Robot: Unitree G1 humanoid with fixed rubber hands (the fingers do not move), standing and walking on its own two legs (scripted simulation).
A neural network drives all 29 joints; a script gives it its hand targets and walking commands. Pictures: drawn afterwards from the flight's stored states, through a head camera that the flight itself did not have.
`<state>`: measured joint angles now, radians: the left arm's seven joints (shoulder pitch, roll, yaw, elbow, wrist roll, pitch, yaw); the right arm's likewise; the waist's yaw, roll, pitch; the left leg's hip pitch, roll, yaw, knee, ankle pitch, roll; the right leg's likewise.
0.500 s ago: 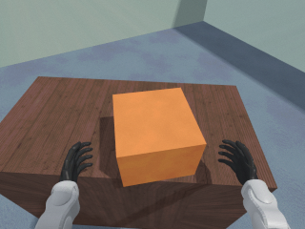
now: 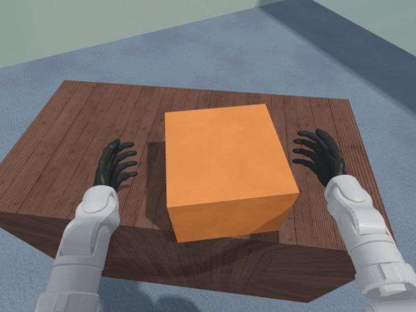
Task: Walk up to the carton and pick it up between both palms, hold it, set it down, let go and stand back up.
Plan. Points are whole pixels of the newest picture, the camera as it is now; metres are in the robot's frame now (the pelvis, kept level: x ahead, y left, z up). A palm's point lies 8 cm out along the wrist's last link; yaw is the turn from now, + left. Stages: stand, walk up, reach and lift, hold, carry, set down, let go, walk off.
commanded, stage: reach and lift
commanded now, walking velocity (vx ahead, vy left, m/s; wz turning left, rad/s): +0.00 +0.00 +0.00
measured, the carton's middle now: (222, 172) +0.43 +0.03 -0.02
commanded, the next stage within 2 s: none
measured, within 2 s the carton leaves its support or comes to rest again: neither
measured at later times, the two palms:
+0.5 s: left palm (108, 147) +0.37 +0.24 +0.11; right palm (321, 134) +0.45 -0.15 +0.11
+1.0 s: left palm (107, 177) +0.35 +0.26 +0.03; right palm (317, 147) +0.46 -0.16 +0.06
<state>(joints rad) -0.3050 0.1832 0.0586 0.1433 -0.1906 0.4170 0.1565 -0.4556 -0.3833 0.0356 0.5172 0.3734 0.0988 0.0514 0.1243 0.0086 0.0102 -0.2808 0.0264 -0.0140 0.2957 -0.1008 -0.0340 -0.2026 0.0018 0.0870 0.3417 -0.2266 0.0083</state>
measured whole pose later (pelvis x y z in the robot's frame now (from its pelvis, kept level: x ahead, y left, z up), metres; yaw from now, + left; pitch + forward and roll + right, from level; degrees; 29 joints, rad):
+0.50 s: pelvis -0.01 +0.00 +0.00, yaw +0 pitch +9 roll +0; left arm -0.67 0.18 0.15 0.48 -0.17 0.41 0.12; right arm -0.81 -0.41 0.10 0.81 0.42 0.14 0.02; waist 0.14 0.02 -0.05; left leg -0.39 0.04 -0.02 0.32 -0.09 -0.04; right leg -0.30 0.01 0.09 0.34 -0.20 0.01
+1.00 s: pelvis -0.01 +0.00 -0.01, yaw +0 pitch +16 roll -1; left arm -0.65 0.18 0.15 0.95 -0.15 -0.10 0.10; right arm -0.87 -0.41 0.13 1.16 0.38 -0.14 0.08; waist 0.17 0.02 -0.14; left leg -0.56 0.04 -0.02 0.36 -0.09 -0.04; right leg -0.46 0.02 0.08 0.38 -0.20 0.02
